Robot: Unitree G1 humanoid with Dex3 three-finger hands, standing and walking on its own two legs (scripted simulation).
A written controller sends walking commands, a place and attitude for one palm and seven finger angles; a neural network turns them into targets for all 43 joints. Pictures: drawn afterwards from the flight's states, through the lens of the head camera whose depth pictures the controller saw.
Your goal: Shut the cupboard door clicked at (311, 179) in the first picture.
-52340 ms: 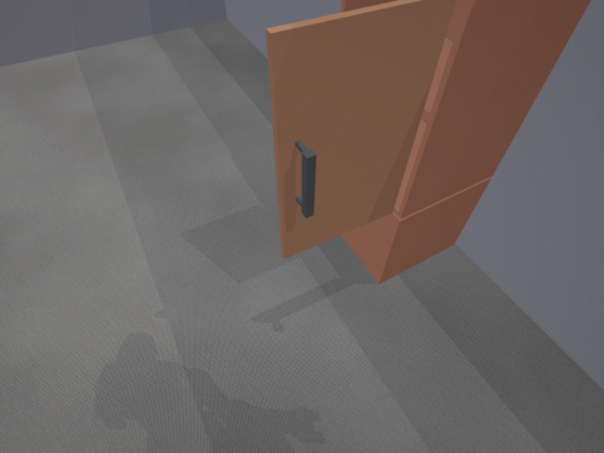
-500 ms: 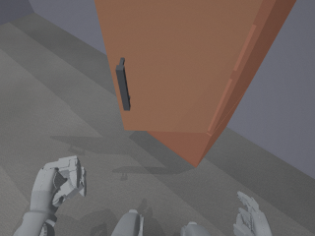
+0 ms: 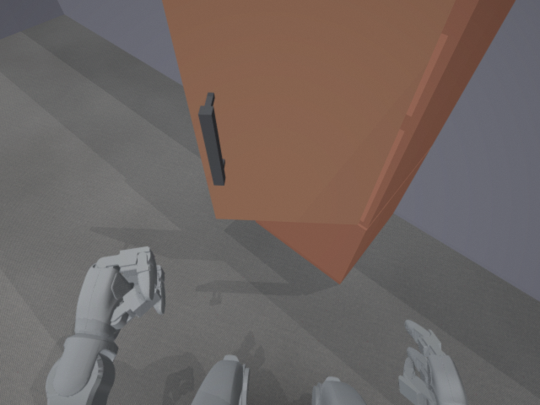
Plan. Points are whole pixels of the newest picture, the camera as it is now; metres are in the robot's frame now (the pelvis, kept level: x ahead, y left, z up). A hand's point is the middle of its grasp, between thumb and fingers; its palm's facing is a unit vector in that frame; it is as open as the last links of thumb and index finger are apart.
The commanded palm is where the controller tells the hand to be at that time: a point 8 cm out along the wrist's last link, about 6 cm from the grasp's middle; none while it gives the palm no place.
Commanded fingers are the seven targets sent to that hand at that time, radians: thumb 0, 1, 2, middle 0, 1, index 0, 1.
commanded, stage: bring the fist close to the handle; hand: left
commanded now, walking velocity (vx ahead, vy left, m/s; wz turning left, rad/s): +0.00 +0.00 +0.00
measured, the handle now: (215, 142) +0.53 +0.14 +0.05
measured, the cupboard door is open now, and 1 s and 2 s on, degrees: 38 37 27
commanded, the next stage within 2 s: push the door shut along its arc in 1.22 s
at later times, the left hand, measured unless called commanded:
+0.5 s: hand (202, 220) +0.36 +0.13 +0.06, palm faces -0.01 -1.00 -0.02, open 3.1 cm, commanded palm +0.35 +0.18 +0.06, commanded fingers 0.00 0.90 0.90 -1.30 -1.50 -1.30 -1.50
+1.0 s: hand (230, 170) +0.46 +0.10 +0.06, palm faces +0.03 -1.00 -0.03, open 3.1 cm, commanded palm +0.42 +0.16 +0.06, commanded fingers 0.00 0.90 0.90 -1.30 -1.50 -1.30 -1.50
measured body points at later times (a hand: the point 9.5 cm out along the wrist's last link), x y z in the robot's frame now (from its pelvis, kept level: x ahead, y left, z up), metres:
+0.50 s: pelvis +0.00 +0.00 +0.01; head +0.08 +0.00 +0.46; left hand +0.36 +0.19 +0.06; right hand +0.14 -0.25 -0.09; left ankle +0.05 +0.11 -0.64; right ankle +0.00 -0.11 -0.64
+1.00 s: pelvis +0.00 +0.00 +0.01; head +0.10 -0.01 +0.45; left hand +0.45 +0.16 +0.07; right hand +0.04 -0.26 -0.12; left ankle +0.05 +0.11 -0.64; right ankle +0.00 -0.11 -0.64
